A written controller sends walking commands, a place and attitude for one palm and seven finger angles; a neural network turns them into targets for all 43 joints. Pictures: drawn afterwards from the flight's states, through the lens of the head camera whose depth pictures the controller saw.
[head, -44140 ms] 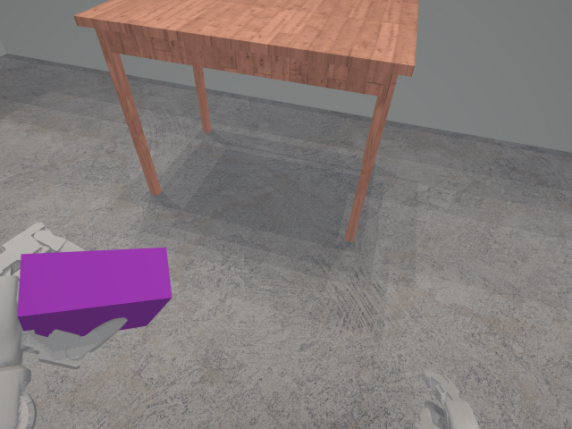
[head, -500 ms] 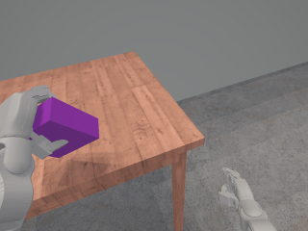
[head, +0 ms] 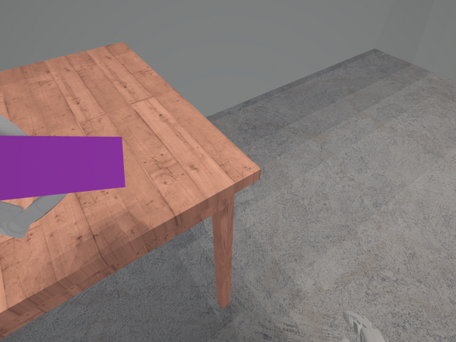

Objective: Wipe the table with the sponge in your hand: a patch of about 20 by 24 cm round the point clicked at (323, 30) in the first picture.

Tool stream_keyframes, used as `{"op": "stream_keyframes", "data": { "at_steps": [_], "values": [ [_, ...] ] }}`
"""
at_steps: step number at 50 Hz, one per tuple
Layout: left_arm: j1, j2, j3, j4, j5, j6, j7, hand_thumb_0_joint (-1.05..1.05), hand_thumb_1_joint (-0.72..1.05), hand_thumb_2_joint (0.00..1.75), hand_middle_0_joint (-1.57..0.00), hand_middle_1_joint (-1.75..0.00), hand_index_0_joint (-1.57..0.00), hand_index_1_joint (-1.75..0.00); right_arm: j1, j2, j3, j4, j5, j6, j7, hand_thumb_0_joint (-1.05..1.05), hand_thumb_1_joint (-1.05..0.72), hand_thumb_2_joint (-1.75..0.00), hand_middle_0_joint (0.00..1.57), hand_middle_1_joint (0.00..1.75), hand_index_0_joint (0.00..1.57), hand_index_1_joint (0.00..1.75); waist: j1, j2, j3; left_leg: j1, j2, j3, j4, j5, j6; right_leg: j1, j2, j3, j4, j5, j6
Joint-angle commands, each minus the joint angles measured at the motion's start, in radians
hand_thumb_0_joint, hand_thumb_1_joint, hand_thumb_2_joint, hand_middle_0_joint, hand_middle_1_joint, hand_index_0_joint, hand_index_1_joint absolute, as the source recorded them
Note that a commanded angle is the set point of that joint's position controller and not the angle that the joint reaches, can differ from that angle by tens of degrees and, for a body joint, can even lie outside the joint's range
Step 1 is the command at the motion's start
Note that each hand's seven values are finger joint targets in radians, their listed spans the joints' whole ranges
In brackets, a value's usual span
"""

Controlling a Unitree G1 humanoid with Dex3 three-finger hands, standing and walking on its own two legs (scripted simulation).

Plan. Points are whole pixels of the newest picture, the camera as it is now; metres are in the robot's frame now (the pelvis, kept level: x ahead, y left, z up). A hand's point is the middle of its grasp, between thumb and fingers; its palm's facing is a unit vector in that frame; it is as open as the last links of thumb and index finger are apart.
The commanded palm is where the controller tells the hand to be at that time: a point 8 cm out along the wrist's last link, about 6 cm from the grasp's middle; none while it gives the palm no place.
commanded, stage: step back with the hand held close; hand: left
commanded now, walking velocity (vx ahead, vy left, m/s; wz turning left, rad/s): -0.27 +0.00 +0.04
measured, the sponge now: (67, 165) +0.27 +0.19 +0.25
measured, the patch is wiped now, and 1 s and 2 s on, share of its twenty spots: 0.95 0.95 0.95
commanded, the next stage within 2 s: stop stepping back and stand still in 0.52 s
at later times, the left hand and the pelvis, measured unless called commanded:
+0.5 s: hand out of the picture +0.08 +0.24 +0.28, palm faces +0.44 -0.87 -0.24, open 9.3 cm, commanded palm +0.01 +0.31 +0.30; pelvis -0.15 +0.03 +0.00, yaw +0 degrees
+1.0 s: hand out of the picture -0.12 +0.26 +0.30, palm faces +0.48 -0.84 -0.27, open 9.3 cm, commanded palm -0.18 +0.33 +0.30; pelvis -0.33 +0.05 +0.00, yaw +1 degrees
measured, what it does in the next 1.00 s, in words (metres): walks backwards: left foot, then right foot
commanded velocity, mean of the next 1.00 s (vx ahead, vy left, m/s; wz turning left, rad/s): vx -0.06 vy -0.03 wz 0.02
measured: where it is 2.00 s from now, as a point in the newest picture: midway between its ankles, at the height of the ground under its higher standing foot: outside the picture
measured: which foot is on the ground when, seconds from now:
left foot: down 0.00-0.00, up 0.02-0.10, down 0.12-0.40, up 0.42-0.58, down 0.60-0.90, up 0.92-1.00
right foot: down 0.00-0.20, up 0.22-0.36, down 0.38-0.60, up 0.62-0.90, down 0.92-1.00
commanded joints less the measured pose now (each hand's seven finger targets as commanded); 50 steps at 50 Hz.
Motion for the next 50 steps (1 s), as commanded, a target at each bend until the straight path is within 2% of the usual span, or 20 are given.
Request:
{"op": "stream_keyframes", "data": {
  "at_steps": [1, 4, 9, 12, 17, 20, 24, 28, 30, 32, 34, 38, 42, 43, 44, 45, 46, 48, 49, 50],
  "values": [
    [0.043, 0.275, 0.190, -0.323, -0.008, -0.114, 0.028, 0.00, 0.10, 1.30, -1.20, -1.60, -1.20, -1.60, -0.148, -0.083, -0.040, -0.184, 0.001, -0.064, -0.015, 0.00, -0.90, -0.90, 0.20, 0.30, 0.20, 0.30, 0.050, -0.156, -0.213, 0.072, 0.054, -0.075, 0.258, -0.148, -0.027, -0.014, -0.372, 0.216, -0.139, 0.489, -0.121],
    [0.006, 0.264, 0.200, -0.327, -0.010, -0.118, 0.038, 0.00, 0.10, 1.30, -1.20, -1.60, -1.20, -1.60, -0.125, -0.069, -0.025, -0.174, -0.016, -0.071, -0.029, 0.00, -0.90, -0.90, 0.20, 0.30, 0.20, 0.30, 0.037, -0.071, -0.158, 0.088, 0.088, -0.093, 0.093, -0.067, -0.030, -0.060, -0.317, 0.166, -0.089, 0.380, -0.099],
    [-0.118, 0.225, 0.186, -0.183, -0.014, -0.116, 0.054, 0.00, 0.10, 1.30, -1.20, -1.60, -1.20, -1.60, -0.084, -0.113, -0.046, -0.174, -0.022, -0.101, -0.054, 0.00, -0.90, -0.90, 0.20, 0.30, 0.20, 0.30, 0.050, 0.160, -0.212, 0.078, 0.191, -0.209, -0.201, 0.296, 0.025, 0.054, -0.049, -0.021, 0.130, 0.116, 0.010],
    [-0.240, 0.189, 0.145, -0.091, -0.006, -0.104, 0.041, 0.00, 0.10, 1.30, -1.20, -1.60, -1.20, -1.60, -0.077, -0.123, -0.060, -0.157, -0.029, -0.128, -0.047, 0.00, -0.90, -0.90, 0.20, 0.30, 0.20, 0.30, 0.048, 0.184, -0.190, -0.011, 0.256, -0.249, -0.306, 0.084, 0.073, 0.044, -0.023, -0.003, 0.322, -0.171, 0.018],
    [-0.294, 0.097, -0.012, -0.079, 0.007, -0.074, 0.014, 0.00, 0.10, 1.30, -1.20, -1.60, -1.20, -1.60, -0.148, -0.103, -0.035, -0.160, -0.012, -0.149, -0.022, 0.00, -0.90, -0.90, 0.20, 0.30, 0.20, 0.30, 0.066, 0.046, -0.097, 0.014, 0.204, -0.204, -0.166, 0.035, 0.050, 0.012, -0.091, 0.059, -0.008, -0.033, -0.003],
    [-0.370, 0.151, -0.032, -0.199, 0.015, -0.100, 0.013, 0.00, 0.10, 1.30, -1.20, -1.60, -1.20, -1.60, -0.197, -0.077, -0.016, -0.176, -0.010, -0.140, -0.017, 0.00, -0.90, -0.90, 0.20, 0.30, 0.20, 0.30, 0.054, -0.162, -0.062, 0.031, 0.025, -0.054, 0.194, -0.161, -0.033, -0.110, -0.371, 0.335, -0.267, 0.305, -0.112],
    [-0.214, 0.223, 0.092, -0.326, 0.022, -0.117, 0.005, 0.00, 0.10, 1.30, -1.20, -1.60, -1.20, -1.60, -0.188, -0.046, -0.032, -0.200, -0.012, -0.115, -0.021, 0.00, -0.90, -0.90, 0.20, 0.30, 0.20, 0.30, 0.064, -0.202, -0.166, -0.014, 0.045, -0.083, 0.378, -0.222, -0.036, 0.011, -0.397, 0.211, -0.113, 0.679, -0.153],
    [-0.135, 0.237, 0.164, -0.293, -0.006, -0.121, 0.020, 0.00, 0.10, 1.30, -1.20, -1.60, -1.20, -1.60, -0.146, -0.065, -0.031, -0.189, -0.017, -0.067, -0.037, 0.00, -0.90, -0.90, 0.20, 0.30, 0.20, 0.30, 0.041, 0.027, -0.169, 0.132, 0.056, -0.048, -0.131, 0.093, -0.065, 0.010, -0.237, 0.096, 0.049, 0.481, -0.069],
    [-0.142, 0.233, 0.186, -0.329, -0.015, -0.143, 0.029, 0.00, 0.10, 1.30, -1.20, -1.60, -1.20, -1.60, -0.128, -0.102, -0.055, -0.208, -0.026, -0.084, -0.036, 0.00, -0.90, -0.90, 0.20, 0.30, 0.20, 0.30, 0.048, 0.303, -0.240, 0.152, 0.329, -0.308, -0.277, 0.521, 0.045, -0.050, -0.023, -0.010, 0.328, -0.152, 0.024],
    [-0.165, 0.240, 0.220, -0.198, -0.007, -0.135, 0.033, 0.00, 0.10, 1.30, -1.20, -1.60, -1.20, -1.60, -0.042, -0.087, -0.074, -0.173, -0.028, -0.116, -0.021, 0.00, -0.90, -0.90, 0.20, 0.30, 0.20, 0.30, 0.043, 0.170, -0.258, 0.263, 0.330, -0.244, -0.224, 0.601, 0.106, -0.189, -0.005, 0.016, 0.542, -0.288, 0.022],
    [-0.172, 0.230, 0.201, -0.209, -0.018, -0.121, 0.034, 0.00, 0.10, 1.30, -1.20, -1.60, -1.20, -1.60, -0.025, -0.084, -0.071, -0.156, -0.020, -0.156, -0.009, 0.00, -0.90, -0.90, 0.20, 0.30, 0.20, 0.30, 0.029, 0.196, -0.314, 0.346, 0.308, -0.283, -0.226, 0.465, 0.103, -0.226, -0.009, 0.043, 0.616, -0.272, 0.031],
    [-0.208, 0.145, 0.078, -0.148, -0.008, -0.069, 0.021, 0.00, 0.10, 1.30, -1.20, -1.60, -1.20, -1.60, -0.110, -0.084, -0.041, -0.165, 0.010, -0.173, 0.012, 0.00, -0.90, -0.90, 0.20, 0.30, 0.20, 0.30, 0.045, 0.164, -0.157, 0.107, 0.211, -0.209, -0.414, -0.407, 0.045, -0.093, -0.008, -0.068, 0.456, -0.181, 0.020],
    [-0.264, 0.121, -0.010, -0.138, -0.017, -0.023, 0.026, 0.00, 0.10, 1.30, -1.20, -1.60, -1.20, -1.60, -0.159, -0.076, -0.005, -0.152, -0.013, -0.176, 0.001, 0.00, -0.90, -0.90, 0.20, 0.30, 0.20, 0.30, 0.061, 0.295, -0.106, -0.134, 0.158, -0.142, -0.500, -0.564, -0.076, 0.279, 0.066, -0.185, 0.104, -0.322, -0.053],
    [-0.300, 0.160, 0.005, -0.170, -0.006, -0.021, 0.029, 0.00, 0.10, 1.30, -1.20, -1.60, -1.20, -1.60, -0.165, -0.080, -0.006, -0.163, -0.015, -0.168, -0.005, 0.00, -0.90, -0.90, 0.20, 0.30, 0.20, 0.30, 0.066, 0.251, -0.090, -0.180, 0.106, -0.075, -0.387, -0.571, -0.090, 0.335, 0.044, -0.179, -0.034, -0.303, -0.076],
    [-0.270, 0.160, 0.006, -0.155, 0.006, -0.022, 0.026, 0.00, 0.10, 1.30, -1.20, -1.60, -1.20, -1.60, -0.161, -0.056, -0.005, -0.158, -0.015, -0.160, -0.003, 0.00, -0.90, -0.90, 0.20, 0.30, 0.20, 0.30, 0.079, 0.010, -0.073, -0.258, 0.016, 0.020, -0.037, -0.468, -0.082, 0.319, -0.089, 0.007, -0.215, -0.334, -0.140],
    [-0.268, 0.167, 0.016, -0.161, 0.015, -0.031, 0.012, 0.00, 0.10, 1.30, -1.20, -1.60, -1.20, -1.60, -0.145, -0.061, -0.021, -0.133, -0.006, -0.146, 0.000, 0.00, -0.90, -0.90, 0.20, 0.30, 0.20, 0.30, 0.080, -0.315, 0.001, -0.213, -0.048, 0.029, 0.500, -0.319, -0.058, 0.008, -0.377, 0.422, -0.438, -0.384, -0.221],
    [-0.321, 0.194, 0.037, -0.226, 0.000, -0.055, -0.007, 0.00, 0.10, 1.30, -1.20, -1.60, -1.20, -1.60, -0.151, -0.085, -0.011, -0.118, -0.008, -0.150, -0.002, 0.00, -0.90, -0.90, 0.20, 0.30, 0.20, 0.30, 0.052, -0.244, 0.073, -0.243, -0.021, -0.032, 0.733, -0.218, -0.057, -0.171, -0.416, 0.418, -0.455, -0.308, -0.209],
    [-0.352, 0.271, 0.156, -0.198, 0.014, -0.089, -0.018, 0.00, 0.10, 1.30, -1.20, -1.60, -1.20, -1.60, -0.104, -0.060, 0.000, -0.129, -0.017, -0.157, 0.016, 0.00, -0.90, -0.90, 0.20, 0.30, 0.20, 0.30, 0.036, -0.093, -0.127, -0.180, 0.027, -0.011, 0.765, -0.112, -0.053, -0.089, -0.352, 0.160, -0.290, -0.089, -0.207],
    [-0.315, 0.208, 0.099, -0.127, -0.002, -0.075, -0.011, 0.00, 0.10, 1.30, -1.20, -1.60, -1.20, -1.60, -0.139, -0.061, -0.028, -0.146, -0.002, -0.155, 0.009, 0.00, -0.90, -0.90, 0.20, 0.30, 0.20, 0.30, 0.032, -0.226, -0.087, -0.275, 0.051, -0.038, 0.669, -0.099, -0.042, 0.023, -0.335, 0.267, -0.322, -0.308, -0.201],
    [-0.311, 0.219, 0.132, -0.108, -0.008, -0.074, -0.006, 0.00, 0.10, 1.30, -1.20, -1.60, -1.20, -1.60, -0.145, -0.095, -0.043, -0.144, -0.003, -0.147, -0.004, 0.00, -0.90, -0.90, 0.20, 0.30, 0.20, 0.30, 0.033, -0.183, 0.006, -0.248, 0.083, -0.049, 0.623, -0.060, -0.043, -0.074, -0.336, 0.294, -0.365, -0.351, -0.204]
  ]
}}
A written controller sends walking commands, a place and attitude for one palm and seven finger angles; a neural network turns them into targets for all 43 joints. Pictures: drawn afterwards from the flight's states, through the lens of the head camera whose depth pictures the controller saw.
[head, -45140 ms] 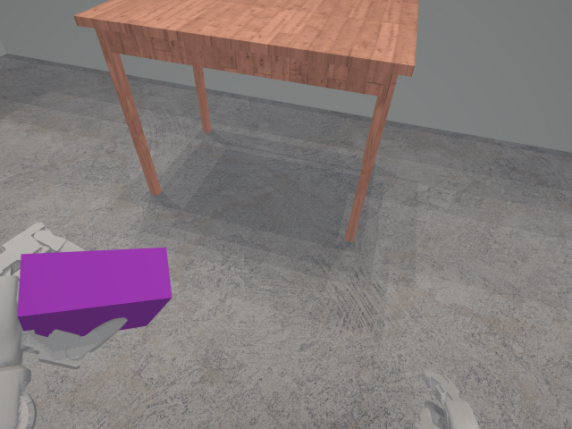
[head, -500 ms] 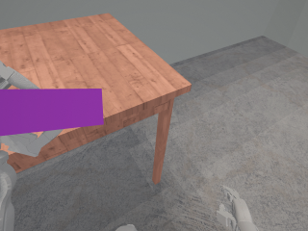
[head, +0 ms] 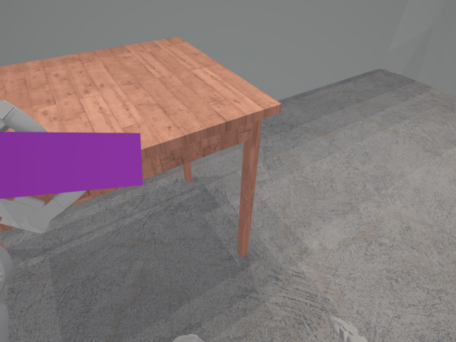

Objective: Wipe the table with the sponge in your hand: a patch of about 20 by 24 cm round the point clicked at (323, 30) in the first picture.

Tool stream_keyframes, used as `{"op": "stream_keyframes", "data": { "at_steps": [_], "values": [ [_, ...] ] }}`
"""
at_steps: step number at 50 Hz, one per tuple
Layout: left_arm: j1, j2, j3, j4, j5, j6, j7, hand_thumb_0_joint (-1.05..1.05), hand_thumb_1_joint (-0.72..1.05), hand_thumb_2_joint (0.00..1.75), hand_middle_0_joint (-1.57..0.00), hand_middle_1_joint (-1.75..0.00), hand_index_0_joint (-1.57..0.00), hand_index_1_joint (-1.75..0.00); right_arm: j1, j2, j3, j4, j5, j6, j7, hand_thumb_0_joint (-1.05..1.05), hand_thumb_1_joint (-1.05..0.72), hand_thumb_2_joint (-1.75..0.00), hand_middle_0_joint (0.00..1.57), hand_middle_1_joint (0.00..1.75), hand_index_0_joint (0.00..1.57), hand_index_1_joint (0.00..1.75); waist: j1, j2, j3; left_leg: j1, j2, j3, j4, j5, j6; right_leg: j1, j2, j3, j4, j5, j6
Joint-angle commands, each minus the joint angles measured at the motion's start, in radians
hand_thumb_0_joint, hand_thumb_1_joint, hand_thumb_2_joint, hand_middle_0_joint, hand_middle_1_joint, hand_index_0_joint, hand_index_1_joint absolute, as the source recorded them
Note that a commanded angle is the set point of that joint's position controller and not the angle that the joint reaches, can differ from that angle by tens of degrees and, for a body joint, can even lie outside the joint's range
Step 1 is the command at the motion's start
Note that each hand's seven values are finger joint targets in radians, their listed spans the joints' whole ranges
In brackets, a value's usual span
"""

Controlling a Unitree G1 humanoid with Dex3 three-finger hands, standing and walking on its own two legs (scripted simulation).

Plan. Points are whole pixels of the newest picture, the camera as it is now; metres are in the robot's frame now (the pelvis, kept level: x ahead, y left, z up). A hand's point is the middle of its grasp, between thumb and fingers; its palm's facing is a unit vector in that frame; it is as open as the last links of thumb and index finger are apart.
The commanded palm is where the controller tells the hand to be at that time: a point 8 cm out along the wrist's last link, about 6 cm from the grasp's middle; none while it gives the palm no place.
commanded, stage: stop stepping back and stand still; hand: left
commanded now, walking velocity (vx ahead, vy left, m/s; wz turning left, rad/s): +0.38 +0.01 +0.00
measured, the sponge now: (88, 160) +0.24 +0.18 +0.28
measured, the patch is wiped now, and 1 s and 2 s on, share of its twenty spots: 0.95 0.95 0.95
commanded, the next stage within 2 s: stand and wait in 0.30 s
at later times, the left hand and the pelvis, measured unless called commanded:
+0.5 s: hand (30, 172) +0.18 +0.19 +0.31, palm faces +0.52 -0.77 -0.38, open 9.3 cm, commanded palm +0.14 +0.27 +0.30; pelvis -0.02 -0.01 -0.01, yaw +1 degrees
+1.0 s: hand (3, 143) +0.22 +0.24 +0.31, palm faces +0.54 -0.75 -0.38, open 9.3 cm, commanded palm +0.18 +0.30 +0.30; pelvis +0.02 +0.02 +0.01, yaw +0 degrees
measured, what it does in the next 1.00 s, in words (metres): steps on the spot: left foot, then left foot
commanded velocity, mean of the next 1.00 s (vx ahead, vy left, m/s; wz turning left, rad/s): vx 0.07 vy -0.02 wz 0.00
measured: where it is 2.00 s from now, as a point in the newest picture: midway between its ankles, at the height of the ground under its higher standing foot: outside the picture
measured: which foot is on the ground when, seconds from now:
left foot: up 0.00-0.16, down 0.18-0.38, up 0.40-0.64, down 0.66-1.00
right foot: down 0.00-1.00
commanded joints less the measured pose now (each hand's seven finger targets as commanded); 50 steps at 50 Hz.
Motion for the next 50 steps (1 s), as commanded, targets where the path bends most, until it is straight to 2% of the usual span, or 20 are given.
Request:
{"op": "stream_keyframes", "data": {
  "at_steps": [1, 6, 7, 9, 10, 12, 14, 17, 18, 19, 20, 21, 23, 25, 27, 30, 34, 37, 43, 50],
  "values": [
    [-0.216, 0.278, 0.199, -0.054, -0.022, -0.064, 0.029, 0.00, 0.10, 1.30, -1.20, -1.60, -1.20, -1.60, -0.169, -0.126, -0.069, -0.184, 0.008, -0.036, -0.037, 0.00, -0.90, -0.90, 0.20, 0.30, 0.20, 0.30, -0.009, -0.099, 0.096, 0.054, 0.105, -0.028, -0.019, 0.045, 0.023, -0.220, -0.325, 0.318, -0.355, -0.261, -0.132],
    [-0.233, 0.232, 0.115, 0.111, -0.022, -0.060, 0.058, 0.00, 0.10, 1.30, -1.20, -1.60, -1.20, -1.60, -0.133, -0.118, -0.049, -0.181, 0.006, -0.072, -0.080, 0.00, -0.90, -0.90, 0.20, 0.30, 0.20, 0.30, 0.008, -0.068, 0.030, 0.451, 0.046, 0.156, -0.612, -0.099, 0.060, -0.214, -0.221, 0.177, -0.192, -0.346, -0.077],
    [-0.244, 0.222, 0.097, 0.093, -0.025, -0.060, 0.062, 0.00, 0.10, 1.30, -1.20, -1.60, -1.20, -1.60, -0.108, -0.139, -0.056, -0.189, 0.004, -0.082, -0.086, 0.00, -0.90, -0.90, 0.20, 0.30, 0.20, 0.30, 0.000, -0.021, 0.003, 0.519, 0.056, 0.113, -0.681, -0.153, 0.078, -0.219, -0.183, 0.152, -0.096, -0.324, -0.054],
    [-0.235, 0.195, 0.070, 0.015, -0.026, -0.063, 0.063, 0.00, 0.10, 1.30, -1.20, -1.60, -1.20, -1.60, -0.086, -0.181, -0.057, -0.233, 0.017, -0.090, -0.080, 0.00, -0.90, -0.90, 0.20, 0.30, 0.20, 0.30, -0.010, 0.326, 0.022, 0.682, 0.344, -0.368, -0.880, -0.378, 0.209, -0.494, -0.024, -0.042, 0.294, -0.246, 0.047],
    [-0.270, 0.227, 0.091, 0.005, -0.020, -0.069, 0.059, 0.00, 0.10, 1.30, -1.20, -1.60, -1.20, -1.60, -0.083, -0.162, -0.051, -0.244, 0.024, -0.095, -0.075, 0.00, -0.90, -0.90, 0.20, 0.30, 0.20, 0.30, -0.030, 0.263, 0.079, 0.573, 0.410, -0.462, -0.980, -0.378, 0.250, -0.519, -0.046, -0.012, 0.472, -0.211, 0.055],
    [-0.230, 0.263, 0.134, -0.057, -0.012, -0.080, 0.053, 0.00, 0.10, 1.30, -1.20, -1.60, -1.20, -1.60, -0.064, -0.149, -0.065, -0.218, 0.019, -0.107, -0.057, 0.00, -0.90, -0.90, 0.20, 0.30, 0.20, 0.30, -0.018, 0.135, 0.027, 0.508, 0.352, -0.339, -0.905, -0.231, 0.228, -0.430, -0.096, 0.012, 0.466, -0.148, 0.059],
    [-0.206, 0.258, 0.137, -0.173, -0.004, -0.098, 0.050, 0.00, 0.10, 1.30, -1.20, -1.60, -1.20, -1.60, -0.106, -0.135, -0.057, -0.209, 0.007, -0.128, -0.045, 0.00, -0.90, -0.90, 0.20, 0.30, 0.20, 0.30, -0.005, 0.200, 0.046, 0.439, 0.323, -0.233, -0.879, -0.151, 0.212, -0.338, -0.117, 0.011, 0.350, -0.120, 0.068],
    [-0.117, 0.277, 0.169, -0.252, 0.000, -0.093, 0.058, 0.00, 0.10, 1.30, -1.20, -1.60, -1.20, -1.60, -0.145, -0.141, -0.051, -0.218, -0.003, -0.135, -0.035, 0.00, -0.90, -0.90, 0.20, 0.30, 0.20, 0.30, 0.033, 0.187, 0.025, 0.193, 0.202, -0.015, -0.663, -0.215, 0.119, 0.090, -0.043, -0.081, 0.037, -0.014, 0.054],
    [-0.114, 0.336, 0.213, -0.280, 0.009, -0.096, 0.060, 0.00, 0.10, 1.30, -1.20, -1.60, -1.20, -1.60, -0.148, -0.138, -0.057, -0.232, -0.006, -0.135, -0.038, 0.00, -0.90, -0.90, 0.20, 0.30, 0.20, 0.30, 0.037, 0.012, 0.023, 0.074, 0.120, 0.057, -0.439, -0.218, 0.095, 0.178, -0.106, 0.050, -0.075, -0.039, 0.021],
    [-0.113, 0.346, 0.222, -0.248, 0.011, -0.091, 0.060, 0.00, 0.10, 1.30, -1.20, -1.60, -1.20, -1.60, -0.167, -0.119, -0.064, -0.222, -0.003, -0.136, -0.035, 0.00, -0.90, -0.90, 0.20, 0.30, 0.20, 0.30, 0.033, -0.270, 0.006, -0.030, 0.017, 0.101, -0.121, -0.256, 0.061, 0.163, -0.334, 0.501, -0.252, -0.093, -0.071],
    [-0.180, 0.343, 0.230, -0.256, 0.000, -0.105, 0.060, 0.00, 0.10, 1.30, -1.20, -1.60, -1.20, -1.60, -0.179, -0.128, -0.065, -0.198, -0.006, -0.142, -0.033, 0.00, -0.90, -0.90, 0.20, 0.30, 0.20, 0.30, 0.020, -0.217, 0.006, -0.031, 0.020, -0.005, 0.059, -0.228, 0.048, 0.116, -0.429, 0.620, -0.305, -0.015, -0.110],
    [-0.212, 0.328, 0.232, -0.234, 0.004, -0.123, 0.056, 0.00, 0.10, 1.30, -1.20, -1.60, -1.20, -1.60, -0.148, -0.130, -0.078, -0.162, -0.007, -0.144, -0.024, 0.00, -0.90, -0.90, 0.20, 0.30, 0.20, 0.30, -0.003, -0.073, 0.007, 0.037, 0.051, -0.055, 0.097, -0.150, 0.044, 0.034, -0.415, 0.581, -0.309, -0.030, -0.118],
    [-0.192, 0.351, 0.283, -0.186, 0.001, -0.126, 0.057, 0.00, 0.10, 1.30, -1.20, -1.60, -1.20, -1.60, -0.120, -0.121, -0.079, -0.165, 0.000, -0.128, -0.018, 0.00, -0.90, -0.90, 0.20, 0.30, 0.20, 0.30, -0.011, 0.014, 0.005, 0.084, 0.100, -0.070, 0.005, -0.092, 0.030, 0.017, -0.402, 0.471, -0.231, 0.139, -0.141],
    [-0.162, 0.310, 0.264, -0.050, -0.015, -0.116, 0.057, 0.00, 0.10, 1.30, -1.20, -1.60, -1.20, -1.60, -0.104, -0.099, -0.065, -0.158, 0.005, -0.092, -0.027, 0.00, -0.90, -0.90, 0.20, 0.30, 0.20, 0.30, -0.009, -0.056, -0.022, 0.207, 0.090, -0.007, -0.170, -0.049, 0.033, 0.004, -0.336, 0.274, -0.191, 0.252, -0.098],
    [-0.167, 0.290, 0.241, 0.057, -0.026, -0.097, 0.062, 0.00, 0.10, 1.30, -1.20, -1.60, -1.20, -1.60, -0.117, -0.106, -0.062, -0.174, 0.014, -0.078, -0.035, 0.00, -0.90, -0.90, 0.20, 0.30, 0.20, 0.30, 0.003, -0.156, -0.026, 0.304, 0.069, 0.053, -0.369, -0.037, 0.044, -0.002, -0.291, 0.201, -0.187, 0.158, -0.066],
    [-0.093, 0.248, 0.185, 0.121, -0.033, -0.077, 0.063, 0.00, 0.10, 1.30, -1.20, -1.60, -1.20, -1.60, -0.127, -0.122, -0.058, -0.194, 0.024, -0.074, -0.045, 0.00, -0.90, -0.90, 0.20, 0.30, 0.20, 0.30, 0.004, -0.102, 0.016, 0.462, 0.051, 0.075, -0.618, 0.040, 0.061, -0.082, -0.242, 0.161, -0.168, 0.047, -0.007],
    [-0.065, 0.217, 0.152, -0.005, -0.021, -0.087, 0.051, 0.00, 0.10, 1.30, -1.20, -1.60, -1.20, -1.60, -0.161, -0.154, -0.068, -0.242, 0.031, -0.073, -0.037, 0.00, -0.90, -0.90, 0.20, 0.30, 0.20, 0.30, 0.032, -0.041, 0.032, 0.421, 0.157, -0.093, -0.669, 0.095, 0.115, -0.063, -0.142, 0.118, -0.133, 0.128, 0.114],
    [-0.050, 0.244, 0.163, -0.142, -0.006, -0.100, 0.044, 0.00, 0.10, 1.30, -1.20, -1.60, -1.20, -1.60, -0.152, -0.142, -0.073, -0.244, 0.022, -0.087, -0.029, 0.00, -0.90, -0.90, 0.20, 0.30, 0.20, 0.30, 0.011, -0.064, 0.020, 0.368, 0.091, -0.014, -0.589, 0.212, 0.073, 0.015, -0.192, 0.160, -0.155, 0.317, 0.067],
    [-0.040, 0.327, 0.257, -0.383, 0.001, -0.148, 0.076, 0.00, 0.10, 1.30, -1.20, -1.60, -1.20, -1.60, -0.132, -0.138, -0.079, -0.255, 0.004, -0.113, -0.034, 0.00, -0.90, -0.90, 0.20, 0.30, 0.20, 0.30, 0.021, 0.173, -0.119, 0.522, 0.139, -0.050, -0.653, 0.543, 0.072, 0.085, -0.134, 0.077, -0.040, 0.483, 0.056],
    [-0.049, 0.245, 0.213, -0.056, -0.011, -0.099, 0.071, 0.00, 0.10, 1.30, -1.20, -1.60, -1.20, -1.60, -0.112, -0.141, -0.080, -0.226, 0.020, -0.077, -0.034, 0.00, -0.90, -0.90, 0.20, 0.30, 0.20, 0.30, 0.003, 0.063, -0.083, 0.473, 0.149, -0.046, -0.672, 0.434, 0.058, 0.101, -0.103, 0.065, -0.094, 0.389, 0.062]
  ]
}}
